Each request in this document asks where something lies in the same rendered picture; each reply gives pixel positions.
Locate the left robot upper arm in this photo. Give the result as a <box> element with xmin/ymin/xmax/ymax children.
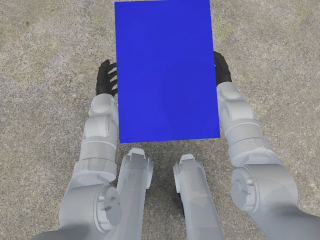
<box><xmin>29</xmin><ymin>183</ymin><xmax>123</xmax><ymax>240</ymax></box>

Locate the robot right shin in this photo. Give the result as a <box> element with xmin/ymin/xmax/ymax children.
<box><xmin>179</xmin><ymin>154</ymin><xmax>206</xmax><ymax>202</ymax></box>

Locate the right robot hand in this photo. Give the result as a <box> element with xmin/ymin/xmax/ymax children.
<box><xmin>213</xmin><ymin>51</ymin><xmax>232</xmax><ymax>87</ymax></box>

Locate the robot right foot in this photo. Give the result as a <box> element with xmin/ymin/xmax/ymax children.
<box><xmin>178</xmin><ymin>193</ymin><xmax>185</xmax><ymax>218</ymax></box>

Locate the carton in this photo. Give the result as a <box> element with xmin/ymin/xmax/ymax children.
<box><xmin>114</xmin><ymin>0</ymin><xmax>221</xmax><ymax>144</ymax></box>

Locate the left robot forearm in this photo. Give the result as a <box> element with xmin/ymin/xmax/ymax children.
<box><xmin>59</xmin><ymin>93</ymin><xmax>119</xmax><ymax>223</ymax></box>

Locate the right robot upper arm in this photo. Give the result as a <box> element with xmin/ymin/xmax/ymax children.
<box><xmin>230</xmin><ymin>163</ymin><xmax>320</xmax><ymax>240</ymax></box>

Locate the right robot forearm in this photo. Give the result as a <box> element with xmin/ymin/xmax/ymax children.
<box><xmin>216</xmin><ymin>81</ymin><xmax>298</xmax><ymax>201</ymax></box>

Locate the left robot hand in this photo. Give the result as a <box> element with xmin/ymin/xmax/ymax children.
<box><xmin>96</xmin><ymin>59</ymin><xmax>118</xmax><ymax>97</ymax></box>

